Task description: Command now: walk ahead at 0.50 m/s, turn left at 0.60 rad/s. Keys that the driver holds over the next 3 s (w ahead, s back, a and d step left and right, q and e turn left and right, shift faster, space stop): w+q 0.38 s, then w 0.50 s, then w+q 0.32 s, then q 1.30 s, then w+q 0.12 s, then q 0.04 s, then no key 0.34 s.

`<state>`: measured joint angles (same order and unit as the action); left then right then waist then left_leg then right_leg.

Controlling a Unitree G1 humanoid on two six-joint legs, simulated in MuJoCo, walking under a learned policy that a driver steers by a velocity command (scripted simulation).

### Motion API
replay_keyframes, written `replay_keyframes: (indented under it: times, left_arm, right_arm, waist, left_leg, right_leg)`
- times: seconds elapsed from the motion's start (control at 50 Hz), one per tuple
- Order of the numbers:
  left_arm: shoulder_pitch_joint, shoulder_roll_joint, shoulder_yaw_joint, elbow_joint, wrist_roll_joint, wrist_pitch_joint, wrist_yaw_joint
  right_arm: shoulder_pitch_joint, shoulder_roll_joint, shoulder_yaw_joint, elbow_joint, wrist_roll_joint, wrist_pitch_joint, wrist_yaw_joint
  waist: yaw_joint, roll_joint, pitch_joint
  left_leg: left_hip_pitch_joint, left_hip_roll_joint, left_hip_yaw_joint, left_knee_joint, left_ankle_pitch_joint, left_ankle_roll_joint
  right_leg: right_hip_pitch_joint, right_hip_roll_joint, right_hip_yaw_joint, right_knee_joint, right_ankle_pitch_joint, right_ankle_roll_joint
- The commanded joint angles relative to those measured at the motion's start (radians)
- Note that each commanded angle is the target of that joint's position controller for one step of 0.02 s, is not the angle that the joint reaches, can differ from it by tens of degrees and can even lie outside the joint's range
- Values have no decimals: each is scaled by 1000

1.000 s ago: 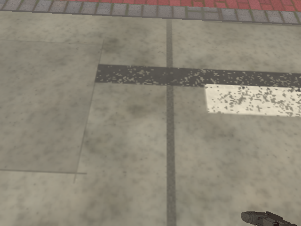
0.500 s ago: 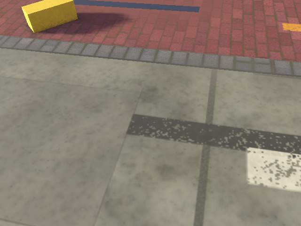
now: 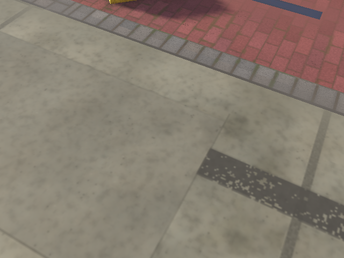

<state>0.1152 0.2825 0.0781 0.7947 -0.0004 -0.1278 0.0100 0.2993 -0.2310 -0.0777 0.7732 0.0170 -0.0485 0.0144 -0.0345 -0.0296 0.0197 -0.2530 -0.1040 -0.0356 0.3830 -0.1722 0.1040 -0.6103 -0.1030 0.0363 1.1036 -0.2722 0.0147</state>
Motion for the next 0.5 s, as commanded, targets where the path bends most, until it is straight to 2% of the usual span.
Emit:
replay_keyframes:
  times: [0.02, 0.06, 0.1, 0.16, 0.22, 0.24, 0.26, 0.28, 0.3, 0.32, 0.34, 0.36, 0.38, 0.4, 0.42, 0.44, 0.46, 0.5]
  left_arm:
    - [-53, 65, 14, -87, 14, 1, -1]
    - [-134, 37, 1, -110, 15, -1, -10]
    - [-204, 24, -9, -134, 5, -4, -21]
    - [-259, 51, -4, -168, -8, -6, -32]
    - [-240, 82, 8, -178, -10, -17, -39]
    - [-202, 93, 14, -171, -11, -21, -37]
    - [-112, 114, 28, -151, -6, -26, -31]
    - [28, 150, 41, -132, 10, -28, -25]
    - [194, 221, 61, -114, 29, -23, -15]
    - [233, 203, 56, -89, 10, -15, -25]
    - [182, 116, 33, -111, -1, -5, -21]
    - [130, 79, 21, -119, 1, 7, -14]
    - [81, 67, 13, -113, 7, 15, -13]
    - [62, 49, 5, -101, 15, 14, -14]
    - [56, 47, 3, -92, 19, 11, -18]
    - [61, 47, 5, -80, 15, 6, -23]
    - [68, 55, 8, -67, 9, 0, -27]
    - [83, 90, 18, -45, 5, -7, -30]
  right_arm:
    - [-31, -157, -36, -77, 6, -25, -22]
    - [-5, -162, -38, -71, 7, -20, -29]
    - [30, -165, -40, -61, 8, -18, -30]
    - [90, -162, -40, -38, 16, -15, -29]
    - [103, -166, -45, -35, 17, -3, -40]
    - [93, -169, -48, -41, 14, 4, -42]
    - [73, -158, -44, -54, 11, 7, -41]
    - [38, -125, -30, -81, 0, 5, -35]
    - [119, -66, -14, -106, 2, 1, -35]
    - [203, -78, -2, -110, 22, -5, -36]
    - [155, -164, -23, -95, 31, -2, -36]
    - [54, -190, -29, -113, 21, 5, -35]
    - [0, -178, -30, -133, 7, 7, -33]
    - [-20, -159, -32, -139, -1, 10, -31]
    - [1, -131, -28, -137, 6, 14, -27]
    - [17, -106, -23, -132, 10, 18, -25]
    - [14, -90, -18, -132, 10, 21, -24]
    - [-31, -84, -12, -146, -2, 20, -24]
  waist:
    - [33, 40, -48]
    - [6, 67, -25]
    - [-21, 95, -10]
    - [-43, 109, 0]
    - [-23, 128, -11]
    - [-1, 143, -23]
    - [48, 148, -69]
    - [119, 122, -188]
    - [133, -63, -366]
    - [103, -315, -455]
    - [115, -178, -314]
    - [120, -77, -189]
    - [92, -24, -95]
    - [67, -29, -54]
    - [43, -51, -37]
    - [33, -61, -36]
    - [28, -58, -29]
    - [26, -36, -16]
  left_leg:
    - [95, 258, -281, -178, 226, 194]
    - [41, 212, -227, -170, 217, 161]
    - [-4, 189, -214, -163, 171, 134]
    - [45, 216, -278, -126, 114, 116]
    - [157, 250, -355, -32, 142, 96]
    - [170, 247, -366, 11, 200, 88]
    - [158, 209, -353, 96, 310, 67]
    - [66, 158, -311, 292, 299, 36]
    - [-231, 41, -198, 647, 25, -39]
    - [-455, 17, -167, 883, -423, -69]
    - [-548, 83, -185, 985, -361, -79]
    - [-553, 121, -136, 994, -270, -83]
    - [-520, 153, -113, 947, -206, -83]
    - [-481, 182, -112, 895, -170, -77]
    - [-431, 195, -107, 861, -155, -73]
    - [-408, 197, -97, 831, -151, -73]
    - [-407, 197, -92, 798, -141, -75]
    - [-443, 206, -91, 696, -77, -83]
  right_leg:
    - [-106, -4, 19, -183, 117, 26]
    - [-46, 36, 3, -364, 266, 28]
    - [31, 77, -11, -495, 374, 23]
    - [74, 98, 10, -583, 397, 10]
    - [104, 103, 34, -638, 292, -15]
    - [156, 110, 24, -650, 244, -28]
    - [288, 117, 5, -679, 241, -53]
    - [534, 31, 66, -632, 262, -102]
    - [931, -193, 367, -624, 201, -221]
    - [1063, -342, 743, -734, -23, -314]
    - [953, -317, 687, -775, -175, -278]
    - [800, -275, 525, -794, -147, -233]
    - [643, -231, 408, -827, -40, -216]
    - [546, -188, 331, -856, 32, -205]
    - [480, -159, 272, -883, 67, -200]
    - [449, -144, 232, -907, 93, -208]
    - [433, -141, 199, -926, 130, -220]
    - [442, -151, 151, -952, 215, -242]
